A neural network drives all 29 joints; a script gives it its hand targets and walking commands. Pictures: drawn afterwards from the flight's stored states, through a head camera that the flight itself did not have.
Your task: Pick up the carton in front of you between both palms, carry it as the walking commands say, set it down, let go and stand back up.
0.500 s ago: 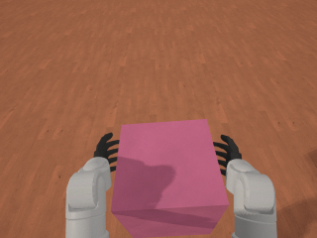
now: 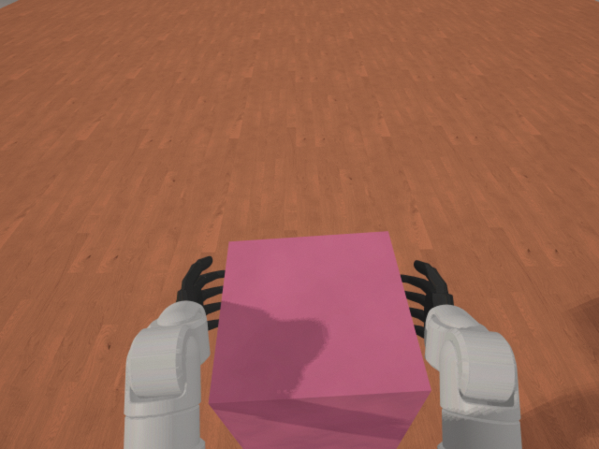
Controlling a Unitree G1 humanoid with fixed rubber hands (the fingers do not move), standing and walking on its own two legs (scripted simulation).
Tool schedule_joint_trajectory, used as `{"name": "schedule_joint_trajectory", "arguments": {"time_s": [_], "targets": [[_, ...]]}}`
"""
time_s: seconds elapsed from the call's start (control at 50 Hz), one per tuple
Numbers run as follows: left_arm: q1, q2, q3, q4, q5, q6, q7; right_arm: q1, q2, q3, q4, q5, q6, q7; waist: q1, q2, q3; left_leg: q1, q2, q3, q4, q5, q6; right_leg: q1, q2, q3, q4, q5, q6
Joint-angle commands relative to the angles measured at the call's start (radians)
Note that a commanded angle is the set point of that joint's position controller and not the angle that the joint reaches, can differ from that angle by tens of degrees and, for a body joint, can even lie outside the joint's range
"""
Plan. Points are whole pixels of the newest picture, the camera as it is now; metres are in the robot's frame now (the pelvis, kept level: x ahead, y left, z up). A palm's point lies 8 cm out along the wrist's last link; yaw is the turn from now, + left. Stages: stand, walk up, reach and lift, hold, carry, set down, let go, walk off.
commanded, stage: carry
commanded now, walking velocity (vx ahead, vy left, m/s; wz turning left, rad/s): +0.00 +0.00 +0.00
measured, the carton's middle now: (315, 350) +0.26 +0.00 +0.01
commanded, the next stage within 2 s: hold in 1.28 s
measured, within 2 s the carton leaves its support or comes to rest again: neither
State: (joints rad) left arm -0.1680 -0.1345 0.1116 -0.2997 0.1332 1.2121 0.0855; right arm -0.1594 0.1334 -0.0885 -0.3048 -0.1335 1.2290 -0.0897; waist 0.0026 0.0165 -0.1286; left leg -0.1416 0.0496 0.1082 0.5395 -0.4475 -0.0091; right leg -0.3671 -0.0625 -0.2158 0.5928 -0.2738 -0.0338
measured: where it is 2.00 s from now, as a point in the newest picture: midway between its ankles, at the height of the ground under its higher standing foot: outside the picture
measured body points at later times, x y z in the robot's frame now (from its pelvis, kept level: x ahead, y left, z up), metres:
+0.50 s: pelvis -0.04 +0.00 +0.01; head -0.07 +0.00 +0.45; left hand +0.24 +0.16 +0.06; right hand +0.24 -0.15 +0.06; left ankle -0.11 +0.11 -0.73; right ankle +0.02 -0.10 -0.73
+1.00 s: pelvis -0.05 +0.00 +0.00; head -0.07 +0.00 +0.45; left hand +0.26 +0.15 +0.04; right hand +0.26 -0.15 +0.04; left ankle -0.11 +0.11 -0.73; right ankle +0.02 -0.10 -0.73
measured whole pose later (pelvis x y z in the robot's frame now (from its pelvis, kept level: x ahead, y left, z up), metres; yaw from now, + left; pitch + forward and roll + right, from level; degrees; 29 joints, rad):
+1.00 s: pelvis -0.05 +0.00 +0.00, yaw +0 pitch +2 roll +0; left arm -0.26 -0.15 0.21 0.22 0.26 0.68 0.03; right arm -0.24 0.15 -0.17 0.20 -0.25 0.70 -0.04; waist 0.00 0.01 -0.09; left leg -0.21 0.03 0.11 0.54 -0.37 0.01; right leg -0.40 -0.07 -0.21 0.51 -0.15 -0.04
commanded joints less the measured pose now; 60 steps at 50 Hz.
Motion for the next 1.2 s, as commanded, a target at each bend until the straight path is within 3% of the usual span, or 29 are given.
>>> {"name": "schedule_joint_trajectory", "arguments": {"time_s": [0.0, 0.18, 0.36, 0.56, 0.74, 0.82, 1.0, 1.18], "targets": [[-0.437, -0.911, -0.706, -0.040, -0.426, 0.012, -0.267, -0.476, 0.909, 0.691, -0.064, 0.422, -0.008, 0.262, -0.003, 0.000, -0.213, -0.033, 0.110, -0.064, -0.056, 0.551, 0.014, 0.221, -0.110, 0.117, -0.030, 0.489, -0.010], [-0.435, -0.921, -0.709, 0.039, -0.402, -0.010, -0.277, -0.472, 0.922, 0.695, 0.016, 0.397, -0.030, 0.270, -0.001, -0.005, -0.154, -0.082, 0.105, -0.078, -0.107, 0.361, 0.024, 0.196, -0.114, 0.130, -0.095, 0.343, -0.004], [-0.447, -0.930, -0.683, 0.122, -0.348, -0.138, -0.289, -0.484, 0.929, 0.670, 0.093, 0.347, -0.156, 0.279, -0.001, -0.009, -0.144, -0.114, 0.097, -0.089, -0.133, 0.234, 0.033, 0.193, -0.115, 0.138, -0.136, 0.245, 0.000], [-0.409, -0.862, -0.571, 0.255, -0.231, -0.311, -0.292, -0.443, 0.871, 0.569, 0.219, 0.235, -0.327, 0.277, 0.001, -0.013, -0.152, -0.132, 0.094, -0.092, -0.133, 0.210, 0.037, 0.192, -0.117, 0.146, -0.145, 0.232, -0.002], [-0.492, -0.883, -0.413, 0.484, -0.115, -0.513, -0.305, -0.532, 0.890, 0.422, 0.432, 0.120, -0.532, 0.288, 0.001, -0.017, -0.169, -0.135, 0.090, -0.094, -0.128, 0.198, 0.040, 0.195, -0.118, 0.153, -0.151, 0.215, -0.003], [-0.522, -0.922, -0.391, 0.544, -0.095, -0.575, -0.315, -0.569, 0.928, 0.407, 0.485, 0.106, -0.595, 0.298, 0.001, -0.019, -0.194, -0.126, 0.088, -0.093, -0.119, 0.216, 0.040, 0.208, -0.119, 0.153, -0.144, 0.242, -0.004], [-0.458, -0.931, -0.468, 0.470, -0.133, -0.527, -0.309, -0.509, 0.940, 0.486, 0.412, 0.151, -0.545, 0.292, 0.000, -0.017, -0.235, -0.100, 0.091, -0.087, -0.086, 0.313, 0.037, 0.219, -0.124, 0.144, -0.112, 0.363, -0.009], [-0.476, -0.918, -0.472, 0.451, -0.141, -0.519, -0.307, -0.522, 0.926, 0.486, 0.393, 0.154, -0.536, 0.289, 0.000, -0.015, -0.200, -0.117, 0.095, -0.092, -0.103, 0.279, 0.040, 0.202, -0.119, 0.146, -0.122, 0.307, -0.005]]}}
